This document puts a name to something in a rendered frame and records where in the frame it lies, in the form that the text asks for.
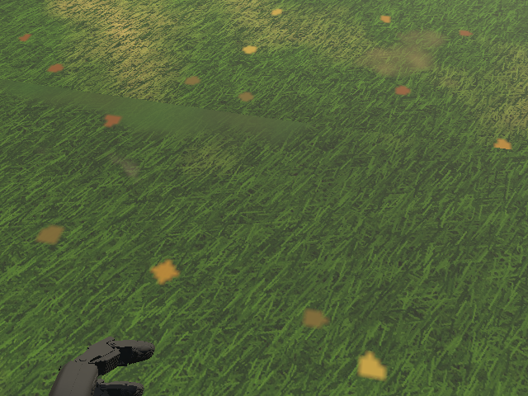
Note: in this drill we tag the robot left hand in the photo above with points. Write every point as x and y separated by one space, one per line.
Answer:
79 377

